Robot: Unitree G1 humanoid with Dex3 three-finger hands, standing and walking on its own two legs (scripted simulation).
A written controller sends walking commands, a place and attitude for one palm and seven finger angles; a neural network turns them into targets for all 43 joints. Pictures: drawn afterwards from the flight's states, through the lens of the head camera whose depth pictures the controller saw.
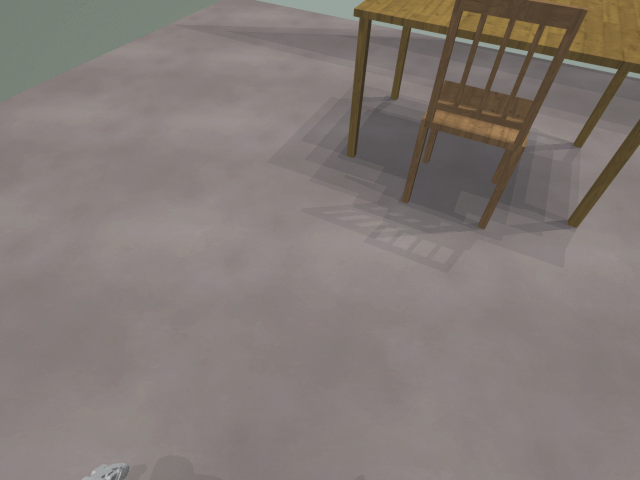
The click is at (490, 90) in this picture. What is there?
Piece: chair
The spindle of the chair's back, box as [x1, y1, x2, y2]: [477, 19, 515, 112]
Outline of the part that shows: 515,20 510,19 480,101 477,110 478,112 481,112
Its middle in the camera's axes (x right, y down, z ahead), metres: +0.59 -0.57 +1.31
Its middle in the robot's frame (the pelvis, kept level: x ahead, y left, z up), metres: +1.38 -0.52 -0.09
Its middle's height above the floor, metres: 0.68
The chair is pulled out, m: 0.00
